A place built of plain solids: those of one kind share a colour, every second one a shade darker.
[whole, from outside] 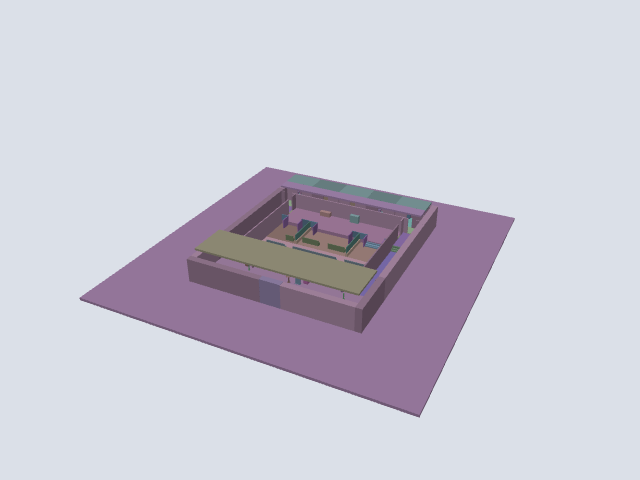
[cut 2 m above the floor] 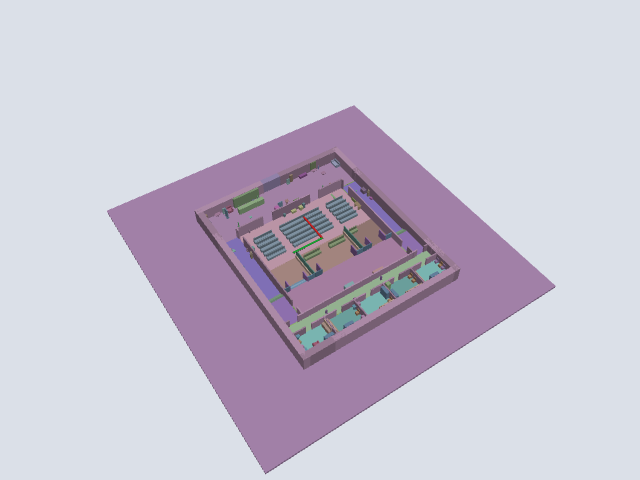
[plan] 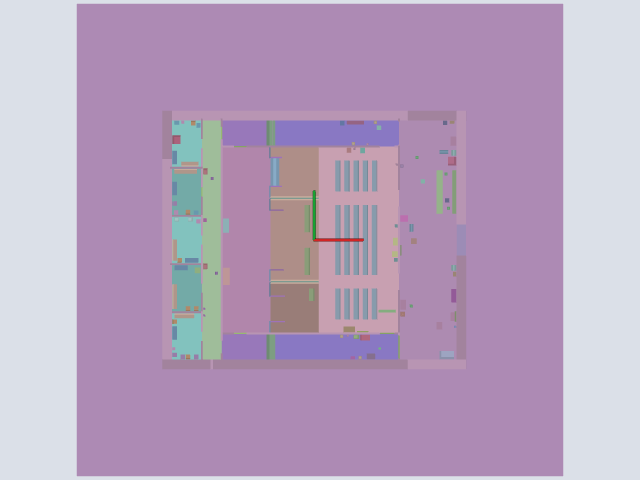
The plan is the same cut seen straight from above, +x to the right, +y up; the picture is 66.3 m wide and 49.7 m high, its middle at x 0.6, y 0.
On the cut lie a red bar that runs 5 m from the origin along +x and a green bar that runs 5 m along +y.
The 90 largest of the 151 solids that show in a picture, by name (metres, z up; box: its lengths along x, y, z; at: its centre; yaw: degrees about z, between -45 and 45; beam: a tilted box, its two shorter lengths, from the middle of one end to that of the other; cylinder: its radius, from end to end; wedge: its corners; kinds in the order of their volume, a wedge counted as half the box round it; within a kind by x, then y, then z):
{
 "ground_under_all_1": {"box": [50.36, 48.92, 0.4], "at": [0.6, 0.0, -0.75]},
 "wall_1": {"box": [1.0, 6.79, 3.79], "at": [-15.23, -9.98, 1.3]},
 "wall_2": {"box": [1.0, 6.79, 3.79], "at": [-15.23, -4.99, 1.3]},
 "wall_3": {"box": [1.0, 6.79, 3.79], "at": [-15.23, 0.0, 1.3]},
 "wall_4": {"box": [1.0, 6.79, 3.79], "at": [-15.23, 4.99, 1.3]},
 "wall_5": {"box": [1.0, 6.79, 3.79], "at": [-15.23, 9.98, 1.3]},
 "wall_6": {"box": [5.0, 1.0, 3.79], "at": [-13.23, -12.88, 1.3]},
 "wall_7": {"box": [3.4, 0.2, 3.79], "at": [-13.23, -7.49, 1.3]},
 "wall_8": {"box": [3.4, 0.2, 3.79], "at": [-13.23, -2.5, 1.3]},
 "wall_9": {"box": [3.4, 0.2, 3.79], "at": [-13.23, 2.5, 1.3]},
 "wall_10": {"box": [3.4, 0.2, 3.79], "at": [-13.23, 7.49, 1.3]},
 "wall_11": {"box": [5.0, 1.0, 3.79], "at": [-13.23, 12.88, 1.3]},
 "wall_12": {"box": [0.2, 2.12, 3.79], "at": [-11.63, -11.52, 1.3]},
 "wall_13": {"box": [0.2, 2.12, 3.79], "at": [-11.63, -8.44, 1.3]},
 "wall_14": {"box": [0.2, 2.12, 3.79], "at": [-11.63, -6.53, 1.3]},
 "wall_15": {"box": [0.2, 2.12, 3.79], "at": [-11.63, -3.45, 1.3]},
 "wall_16": {"box": [0.2, 4.04, 3.79], "at": [-11.63, -2.5, 1.3]},
 "wall_17": {"box": [0.2, 2.12, 3.79], "at": [-11.63, 1.54, 1.3]},
 "wall_18": {"box": [0.2, 2.12, 3.79], "at": [-11.63, 3.45, 1.3]},
 "wall_19": {"box": [0.2, 2.12, 3.79], "at": [-11.63, 6.53, 1.3]},
 "wall_20": {"box": [0.2, 2.12, 3.79], "at": [-11.63, 8.44, 1.3]},
 "wall_21": {"box": [0.2, 2.12, 3.79], "at": [-11.63, 11.52, 1.3]},
 "wall_22": {"box": [0.2, 2.12, 3.79], "at": [-11.63, 11.52, 1.3]},
 "wall_23": {"box": [3.85, 1.0, 3.79], "at": [-10.61, -12.88, 1.3]},
 "wall_24": {"box": [3.85, 1.0, 3.79], "at": [-10.61, 12.88, 1.3]},
 "wall_25": {"box": [0.2, 19.55, 3.79], "at": [-9.58, 0.0, 1.3]},
 "wall_26": {"box": [1.37, 0.2, 3.79], "at": [-9.0, -9.68, 1.3]},
 "wall_27": {"box": [1.37, 0.2, 3.79], "at": [-9.0, 9.68, 1.3]},
 "wall_28": {"box": [20.16, 1.0, 3.79], "at": [-0.4, -12.88, 1.3]},
 "wall_29": {"box": [20.16, 1.0, 3.79], "at": [-0.4, 12.88, 1.3]},
 "wall_30": {"box": [13.81, 0.2, 3.79], "at": [-0.11, -9.68, 1.3]},
 "wall_31": {"box": [13.81, 0.2, 3.79], "at": [-0.11, 9.68, 1.3]},
 "wall_32": {"box": [0.2, 4.7, 3.79], "at": [8.78, -7.53, 1.3]},
 "wall_33": {"box": [0.2, 4.6, 3.79], "at": [8.78, -7.48, 1.3]},
 "wall_34": {"box": [0.2, 6.95, 3.79], "at": [8.78, 0.0, 1.3]},
 "wall_35": {"box": [0.2, 6.95, 3.79], "at": [8.78, 0.0, 1.3]},
 "wall_36": {"box": [0.2, 4.6, 3.79], "at": [8.78, 7.48, 1.3]},
 "wall_37": {"box": [0.2, 4.7, 3.79], "at": [8.78, 7.53, 1.3]},
 "wall_38": {"box": [7.85, 1.0, 3.79], "at": [11.8, -12.88, 1.3]},
 "wall_39": {"box": [7.85, 1.0, 3.79], "at": [11.8, 12.88, 1.3]},
 "wall_40": {"box": [1.0, 11.78, 3.79], "at": [15.23, -7.49, 1.3]},
 "wall_41": {"box": [1.0, 11.78, 3.79], "at": [15.23, 7.49, 1.3]},
 "floor_stage_1": {"box": [5.05, 19.35, 1.18], "at": [-7.05, 0.0, -0.01]},
 "floor_parterre_1": {"box": [8.31, 19.35, 0.6], "at": [4.62, 0.0, -0.3]},
 "floor_dressing_1": {"box": [3.2, 4.99, 1.18], "at": [-13.23, -9.98, -0.01]},
 "floor_dressing_2": {"box": [3.2, 4.99, 1.18], "at": [-13.23, -4.99, -0.01]},
 "floor_dressing_3": {"box": [3.2, 4.99, 1.18], "at": [-13.23, 0.0, -0.01]},
 "floor_dressing_4": {"box": [3.2, 4.99, 1.18], "at": [-13.23, 4.99, -0.01]},
 "floor_dressing_5": {"box": [3.2, 4.99, 1.18], "at": [-13.23, 9.98, -0.01]},
 "floor_foyer_1": {"box": [6.05, 24.95, 0.6], "at": [11.8, 0.0, -0.3]},
 "floor_back_corridor_1": {"box": [2.05, 24.95, 1.18], "at": [-10.61, 0.0, -0.01]},
 "floor_lift_1": {"box": [5.0, 5.15, 0.6], "at": [-2.03, -7.1, -0.3]},
 "floor_lift_2": {"box": [5.0, 8.25, 0.6], "at": [-2.03, 0.0, -0.3]},
 "floor_lift_3": {"box": [5.0, 5.15, 0.6], "at": [-2.03, 7.1, -0.3]},
 "ceil_foyer_1": {"box": [6.05, 24.95, 0.3], "at": [11.8, 0.0, 4.55]},
 "floor_promenade_1": {"box": [12.81, 2.8, 0.6], "at": [2.38, -11.07, -0.3]},
 "floor_promenade_2": {"box": [12.81, 2.8, 0.6], "at": [2.38, 11.07, -0.3]},
 "floor_walk_1": {"box": [4.65, 2.8, 1.18], "at": [-7.25, -11.07, -0.01]},
 "floor_walk_2": {"box": [4.65, 2.8, 1.18], "at": [-7.25, 11.07, -0.01]},
 "ceil_dressing_1": {"box": [3.2, 4.99, 0.3], "at": [-13.23, -9.98, 3.98]},
 "ceil_dressing_2": {"box": [3.2, 4.99, 0.3], "at": [-13.23, -4.99, 3.98]},
 "ceil_dressing_3": {"box": [3.2, 4.99, 0.3], "at": [-13.23, 0.0, 3.98]},
 "ceil_dressing_4": {"box": [3.2, 4.99, 0.3], "at": [-13.23, 4.99, 3.98]},
 "ceil_dressing_5": {"box": [3.2, 4.99, 0.3], "at": [-13.23, 9.98, 3.98]},
 "ceil_back_corridor_1": {"box": [2.05, 24.95, 0.3], "at": [-10.61, 0.0, 3.98]},
 "door_leaf_1": {"box": [0.97, 3.2, 3.87], "at": [15.24, 0.0, 1.33]},
 "seats_parterre_1": {"box": [0.44, 7.25, 0.45], "at": [2.39, 0.0, 0.22]},
 "seats_parterre_2": {"box": [0.44, 7.25, 0.45], "at": [3.34, 0.0, 0.22]},
 "seats_parterre_3": {"box": [0.44, 7.25, 0.45], "at": [4.29, 0.0, 0.22]},
 "seats_parterre_4": {"box": [0.44, 7.25, 0.45], "at": [5.24, 0.0, 0.22]},
 "seats_parterre_5": {"box": [0.44, 7.25, 0.45], "at": [6.19, 0.0, 0.22]},
 "bar_foyer_1": {"box": [0.65, 4.5, 1.1], "at": [12.97, 4.97, 0.55]},
 "bar_foyer_2": {"box": [0.4, 4.5, 2.1], "at": [14.5, 4.97, 1.05]},
 "costume_rail_dressing_1": {"box": [0.5, 1.4, 1.66], "at": [-14.45, -9.62, 1.4]},
 "costume_rail_dressing_2": {"box": [0.5, 1.4, 1.66], "at": [-14.45, 5.34, 1.4]},
 "costume_rail_dressing_3": {"box": [0.5, 1.4, 1.66], "at": [-14.45, 8.54, 1.4]},
 "costume_rail_dressing_4": {"box": [1.4, 0.5, 1.66], "at": [-13.78, -2.88, 1.4]},
 "costume_rail_dressing_5": {"box": [1.4, 0.5, 1.66], "at": [-12.68, -2.12, 1.4]},
 "floor_tongue_1": {"box": [5.0, 0.4, 1.18], "at": [-2.03, -4.33, -0.01]},
 "floor_tongue_2": {"box": [5.0, 0.4, 1.18], "at": [-2.03, 4.33, -0.01]},
 "rail_tongue_1": {"box": [5.0, 0.12, 2.23], "at": [-2.03, -4.33, 0.52]},
 "rail_tongue_2": {"box": [5.0, 0.12, 2.23], "at": [-2.03, 4.33, 0.52]},
 "dressing_table_dressing_1": {"box": [0.5, 2.55, 0.77], "at": [-14.45, -5.86, 0.96]},
 "dressing_table_dressing_2": {"box": [2.35, 0.5, 0.77], "at": [-13.3, 7.11, 0.96]},
 "tread_walk_1": {"box": [0.3, 2.6, 1.18], "at": [-4.78, -11.07, -0.01]},
 "tread_walk_2": {"box": [0.3, 2.6, 1.18], "at": [-4.78, 11.07, -0.01]},
 "piano_stage_1": {"box": [0.62, 1.5, 1.25], "at": [-9.14, 1.49, 1.2]},
 "prop_table_stage_1": {"box": [0.7, 1.8, 0.77], "at": [-9.1, -3.76, 0.96]},
 "machine_foyer_1": {"box": [0.8, 0.7, 1.65], "at": [9.31, 2.23, 0.93]},
 "tread_1": {"box": [0.3, 2.85, 1.03], "at": [-4.38, 7.05, -0.08]}
}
